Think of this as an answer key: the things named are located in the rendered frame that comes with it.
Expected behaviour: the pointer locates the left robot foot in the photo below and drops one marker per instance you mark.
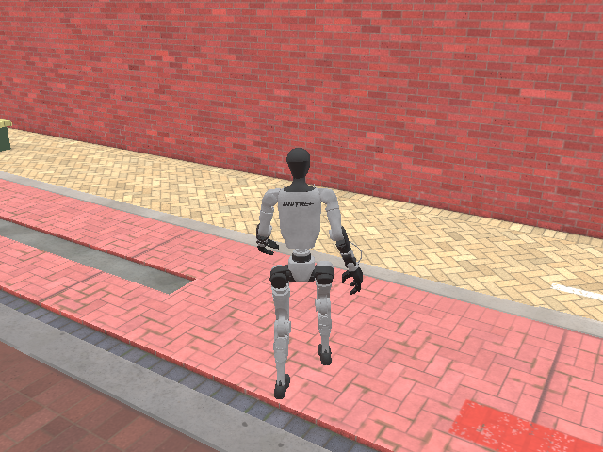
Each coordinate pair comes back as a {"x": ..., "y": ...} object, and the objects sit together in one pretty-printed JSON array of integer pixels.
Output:
[{"x": 279, "y": 391}]

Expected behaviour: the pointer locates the robot left hand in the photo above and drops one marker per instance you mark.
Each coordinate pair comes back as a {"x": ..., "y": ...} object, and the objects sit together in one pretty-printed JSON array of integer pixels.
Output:
[{"x": 271, "y": 244}]

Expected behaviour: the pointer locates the right robot forearm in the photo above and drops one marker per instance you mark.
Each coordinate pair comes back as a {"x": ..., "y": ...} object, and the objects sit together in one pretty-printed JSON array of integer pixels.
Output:
[{"x": 346, "y": 252}]

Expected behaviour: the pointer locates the left robot forearm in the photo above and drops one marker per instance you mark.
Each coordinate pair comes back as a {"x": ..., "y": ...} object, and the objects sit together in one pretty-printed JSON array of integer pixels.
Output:
[{"x": 261, "y": 240}]

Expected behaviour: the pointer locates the robot right hand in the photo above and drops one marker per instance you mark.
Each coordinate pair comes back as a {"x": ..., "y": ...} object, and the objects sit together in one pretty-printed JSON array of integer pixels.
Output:
[{"x": 358, "y": 279}]

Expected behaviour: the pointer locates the robot left upper arm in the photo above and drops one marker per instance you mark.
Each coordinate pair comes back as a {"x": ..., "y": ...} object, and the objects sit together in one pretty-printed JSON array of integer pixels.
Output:
[{"x": 269, "y": 200}]

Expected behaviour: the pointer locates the robot right upper arm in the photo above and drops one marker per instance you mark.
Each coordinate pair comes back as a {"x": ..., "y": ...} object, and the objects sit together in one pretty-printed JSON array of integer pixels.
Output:
[{"x": 328, "y": 197}]

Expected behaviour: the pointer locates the left robot shin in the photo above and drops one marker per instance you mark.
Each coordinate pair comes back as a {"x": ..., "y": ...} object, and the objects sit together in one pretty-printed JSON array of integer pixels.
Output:
[{"x": 280, "y": 347}]

